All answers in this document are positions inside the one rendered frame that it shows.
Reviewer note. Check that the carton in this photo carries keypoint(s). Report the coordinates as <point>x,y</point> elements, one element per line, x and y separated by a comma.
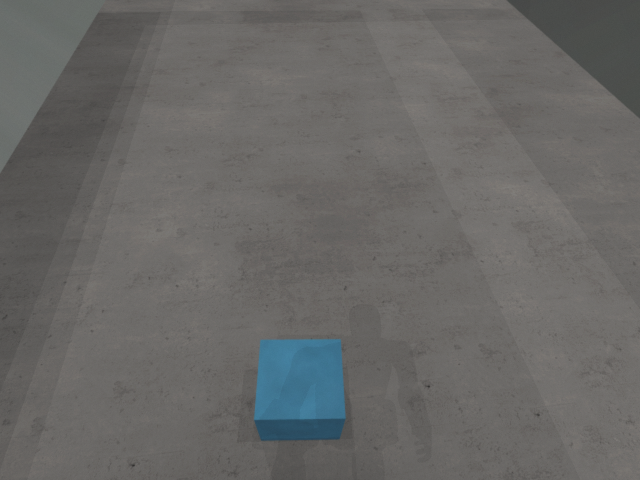
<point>300,390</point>

